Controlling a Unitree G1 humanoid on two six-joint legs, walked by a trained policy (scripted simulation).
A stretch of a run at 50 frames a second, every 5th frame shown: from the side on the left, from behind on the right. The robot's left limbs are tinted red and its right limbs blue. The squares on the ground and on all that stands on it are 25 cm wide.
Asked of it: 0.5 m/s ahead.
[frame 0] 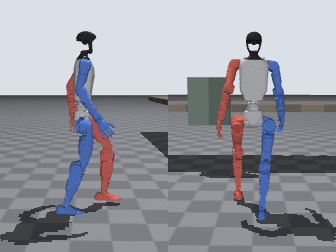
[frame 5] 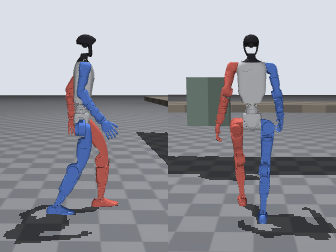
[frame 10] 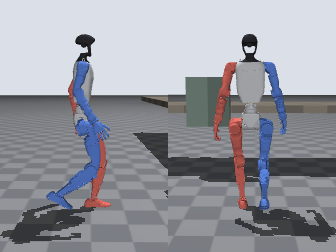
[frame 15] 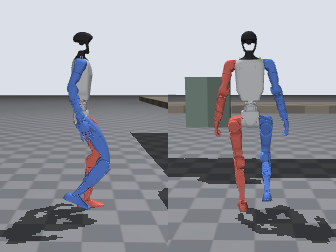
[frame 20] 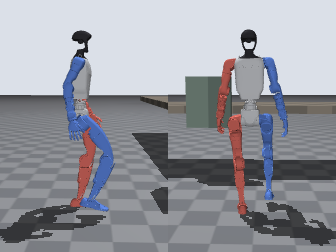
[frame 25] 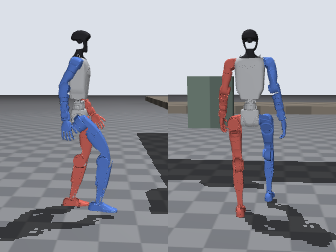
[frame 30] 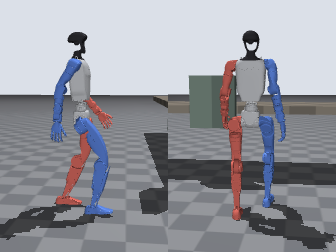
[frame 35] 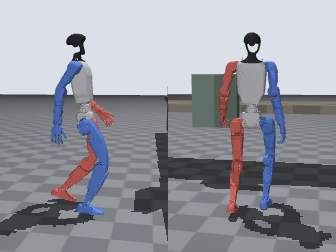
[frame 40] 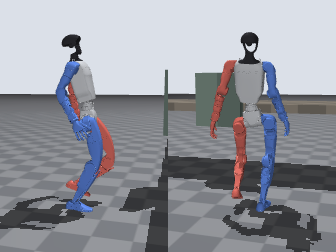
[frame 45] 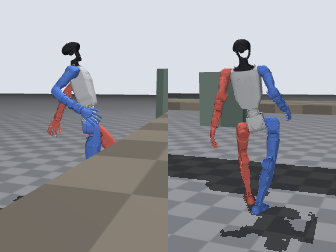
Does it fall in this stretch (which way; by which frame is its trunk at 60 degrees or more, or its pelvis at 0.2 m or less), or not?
no
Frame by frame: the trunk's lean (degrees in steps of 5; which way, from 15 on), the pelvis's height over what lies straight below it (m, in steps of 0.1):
0: 5, 0.8
5: 5, 0.8
10: 5, 0.8
15: 0, 0.8
20: 0, 0.8
25: 0, 0.8
30: 5, 0.8
35: 10, 0.7
40: 15 backward, 0.7
45: 20 backward, 0.7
